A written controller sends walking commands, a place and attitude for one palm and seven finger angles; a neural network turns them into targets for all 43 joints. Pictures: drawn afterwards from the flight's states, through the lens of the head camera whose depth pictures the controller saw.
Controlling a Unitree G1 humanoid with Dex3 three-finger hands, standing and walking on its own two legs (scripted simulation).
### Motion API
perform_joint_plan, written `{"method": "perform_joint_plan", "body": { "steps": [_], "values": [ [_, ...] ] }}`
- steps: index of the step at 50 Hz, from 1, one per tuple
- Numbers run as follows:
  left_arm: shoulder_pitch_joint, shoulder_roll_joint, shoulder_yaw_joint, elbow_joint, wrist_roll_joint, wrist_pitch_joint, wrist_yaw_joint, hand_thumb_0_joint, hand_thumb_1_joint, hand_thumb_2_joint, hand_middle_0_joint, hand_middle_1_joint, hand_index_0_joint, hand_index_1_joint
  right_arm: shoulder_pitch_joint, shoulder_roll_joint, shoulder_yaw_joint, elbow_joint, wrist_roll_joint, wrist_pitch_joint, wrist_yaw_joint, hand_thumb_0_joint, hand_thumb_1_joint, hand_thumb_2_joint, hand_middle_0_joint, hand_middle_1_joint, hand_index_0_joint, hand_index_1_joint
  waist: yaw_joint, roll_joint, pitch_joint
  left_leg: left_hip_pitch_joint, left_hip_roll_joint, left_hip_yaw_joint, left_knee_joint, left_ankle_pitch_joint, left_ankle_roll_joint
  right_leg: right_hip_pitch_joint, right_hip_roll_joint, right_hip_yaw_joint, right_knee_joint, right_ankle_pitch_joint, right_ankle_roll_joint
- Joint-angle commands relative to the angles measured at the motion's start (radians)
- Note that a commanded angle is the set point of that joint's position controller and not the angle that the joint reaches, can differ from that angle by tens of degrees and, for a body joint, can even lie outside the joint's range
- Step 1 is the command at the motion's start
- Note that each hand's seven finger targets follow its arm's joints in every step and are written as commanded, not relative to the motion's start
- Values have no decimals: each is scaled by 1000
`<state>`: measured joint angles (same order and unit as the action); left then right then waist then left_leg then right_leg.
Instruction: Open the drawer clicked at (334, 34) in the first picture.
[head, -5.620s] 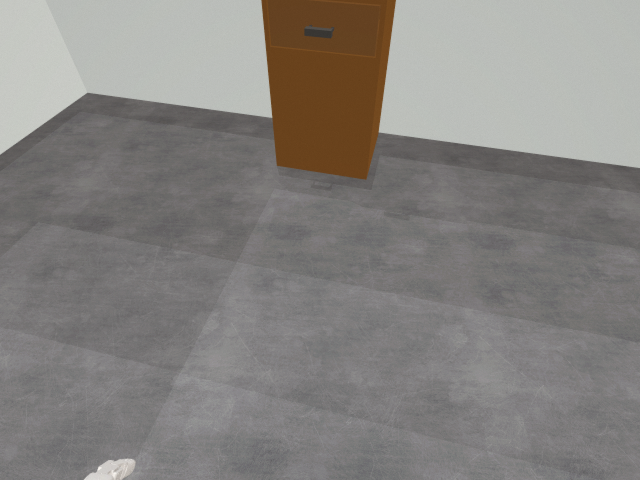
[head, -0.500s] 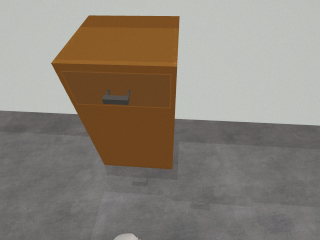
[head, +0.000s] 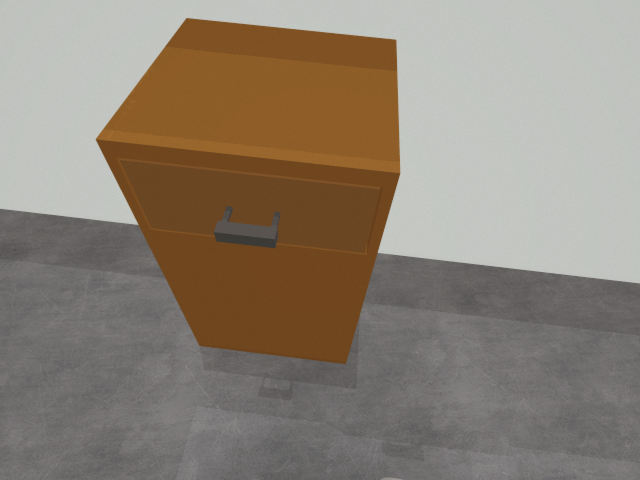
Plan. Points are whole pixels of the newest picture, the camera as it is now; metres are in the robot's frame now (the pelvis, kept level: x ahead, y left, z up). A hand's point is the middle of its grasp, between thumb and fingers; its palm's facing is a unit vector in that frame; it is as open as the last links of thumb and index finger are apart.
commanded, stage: come to a stop and stand still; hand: left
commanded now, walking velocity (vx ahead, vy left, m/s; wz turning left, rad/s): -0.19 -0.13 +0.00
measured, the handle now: (249, 224) +0.51 +0.17 -0.06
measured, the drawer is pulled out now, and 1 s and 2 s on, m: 0.00 0.00 0.00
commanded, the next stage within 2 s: look again from close up in 1.22 s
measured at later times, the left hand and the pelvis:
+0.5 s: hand out of the picture +0.05 +0.10 -0.14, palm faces +0.03 -0.95 -0.30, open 7.2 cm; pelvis -0.02 -0.09 +0.01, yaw -1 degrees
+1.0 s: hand out of the picture -0.07 +0.16 -0.18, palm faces +0.10 -0.97 -0.20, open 7.4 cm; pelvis -0.04 -0.03 +0.00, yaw +0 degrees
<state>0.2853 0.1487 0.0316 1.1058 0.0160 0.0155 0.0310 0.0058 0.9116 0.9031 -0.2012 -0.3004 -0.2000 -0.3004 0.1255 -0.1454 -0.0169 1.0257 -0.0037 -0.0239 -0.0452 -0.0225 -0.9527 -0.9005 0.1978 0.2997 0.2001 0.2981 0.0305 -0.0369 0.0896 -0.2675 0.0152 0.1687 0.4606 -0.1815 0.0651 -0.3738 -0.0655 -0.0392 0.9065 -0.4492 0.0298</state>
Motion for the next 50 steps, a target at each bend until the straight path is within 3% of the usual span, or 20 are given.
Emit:
{"method": "perform_joint_plan", "body": {
  "steps": [1,5,10,12,13,15,16,20,22,28,36,38,40,41,43,44,45,46,47,50],
  "values": [
    [94,73,32,-59,8,38,4,0,900,900,-200,-300,-200,-300,114,-183,-52,-15,-8,20,-17,0,-900,-900,200,300,200,300,-27,94,-159,131,364,-234,-129,660,139,-48,-2,47,135,12,6],
    [34,76,42,-109,8,50,-3,0,900,900,-200,-300,-200,-300,79,-184,-62,-31,-18,30,-12,0,-900,-900,200,300,200,300,-27,174,-141,99,329,-200,-122,525,121,-67,12,51,117,29,8],
    [-27,66,30,-143,2,33,-3,0,900,900,-200,-300,-200,-300,97,-189,-69,-29,-26,40,8,0,-900,-900,200,300,200,300,-45,251,-123,61,293,-215,-128,290,96,46,21,-6,-135,11,-7],
    [27,73,30,-126,0,16,0,0,900,900,-200,-300,-200,-300,86,-184,-67,-28,-20,43,18,0,-900,-900,200,300,200,300,-10,223,-145,8,252,-196,-84,121,52,175,26,-21,-348,142,-10],
    [44,94,29,-114,5,4,2,0,900,900,-200,-300,-200,-300,105,-161,-62,-24,-14,44,25,0,-900,-900,200,300,200,300,-3,135,-150,-28,192,-161,-29,21,7,247,20,-18,-485,246,-5],
    [-17,234,40,-144,15,-17,9,0,900,900,-200,-300,-200,-300,118,-61,-41,-55,-2,52,38,0,-900,-900,200,300,200,300,-25,-225,-87,-148,31,-76,176,-291,-93,166,-274,328,-670,302,-109],
    [-24,256,42,-160,11,-13,6,0,900,900,-200,-300,-200,-300,88,-99,-50,-68,-7,63,39,0,-900,-900,200,300,200,300,3,-181,-79,-120,36,-139,279,-349,-87,81,-331,349,-707,243,-171],
    [-95,199,42,-165,6,-21,9,0,900,900,-200,-300,-200,-300,143,-123,-58,-20,-16,73,43,0,-900,-900,200,300,200,300,-35,-145,-24,-200,30,-188,479,-205,-92,137,-241,241,-655,399,-151],
    [-61,203,47,-165,3,-26,7,0,900,900,-200,-300,-200,-300,164,-133,-60,-14,-14,71,47,0,-900,-900,200,300,200,300,-25,-131,-49,-238,14,-187,531,-161,-108,221,-228,195,-624,498,-142],
    [44,206,61,-133,6,-28,20,0,900,900,-200,-300,-200,-300,106,-142,-59,-54,-19,80,44,0,-900,-900,200,300,200,300,24,-116,-89,-298,22,-209,558,-169,-133,350,-282,227,-593,596,-182],
    [32,215,55,-121,22,-17,6,0,900,900,-200,-300,-200,-300,78,-116,-41,-71,-4,60,46,0,-900,-900,200,300,200,300,21,-209,-90,-94,-3,-142,260,-223,-106,240,-227,205,-624,453,-180],
    [12,221,55,-113,20,-14,4,0,900,900,-200,-300,-200,-300,108,-115,-36,-59,-3,52,43,0,-900,-900,200,300,200,300,0,-215,-97,-19,-11,-123,151,-172,-100,211,-200,178,-607,420,-160],
    [-11,204,48,-101,10,-8,2,0,900,900,-200,-300,-200,-300,164,-111,-30,-31,-2,40,37,0,-900,-900,200,300,200,300,-33,-181,-109,140,-19,-105,-36,-32,-93,125,-154,142,-557,334,-110],
    [-6,176,39,-98,4,-4,2,0,900,900,-200,-300,-200,-300,184,-132,-28,-19,-2,29,33,0,-900,-900,200,300,200,300,-39,-91,-119,216,17,-126,-104,6,-86,79,-113,120,-504,273,-85],
    [32,93,19,-94,-4,4,-3,0,900,900,-200,-300,-200,-300,156,-237,-42,-37,-12,23,25,0,-900,-900,200,300,200,300,-22,234,-96,147,263,-392,-216,-7,8,6,-3,-11,-358,54,-20],
    [21,87,12,-89,4,4,-4,0,900,900,-200,-300,-200,-300,112,-239,-38,-52,-13,32,24,0,-900,-900,200,300,200,300,-12,207,-44,17,291,-389,-263,-95,47,48,-1,-10,-289,12,-19],
    [34,67,9,-89,4,-2,-9,0,900,900,-200,-300,-200,-300,84,-227,-32,-59,-20,31,16,0,-900,-900,200,300,200,300,7,175,-1,-44,258,-354,-263,-102,46,49,1,-8,-270,44,-18],
    [16,73,7,-61,10,9,-6,0,900,900,-200,-300,-200,-300,78,-193,-23,-37,-18,22,13,0,-900,-900,200,300,200,300,-9,302,7,-11,219,-348,-299,-64,34,45,-4,-4,-239,38,-14],
    [23,93,7,-47,8,12,-6,0,900,900,-200,-300,-200,-300,71,-171,-14,-30,-14,22,8,0,-900,-900,200,300,200,300,-4,320,8,10,200,-319,-282,9,38,46,-7,13,-211,43,-17],
    [46,88,0,-24,3,3,-9,0,900,900,-200,-300,-200,-300,79,-151,-7,-19,-11,21,2,0,-900,-900,200,300,200,300,0,241,-19,58,184,-261,-216,173,51,77,-9,15,-256,63,-18]
  ]
}}
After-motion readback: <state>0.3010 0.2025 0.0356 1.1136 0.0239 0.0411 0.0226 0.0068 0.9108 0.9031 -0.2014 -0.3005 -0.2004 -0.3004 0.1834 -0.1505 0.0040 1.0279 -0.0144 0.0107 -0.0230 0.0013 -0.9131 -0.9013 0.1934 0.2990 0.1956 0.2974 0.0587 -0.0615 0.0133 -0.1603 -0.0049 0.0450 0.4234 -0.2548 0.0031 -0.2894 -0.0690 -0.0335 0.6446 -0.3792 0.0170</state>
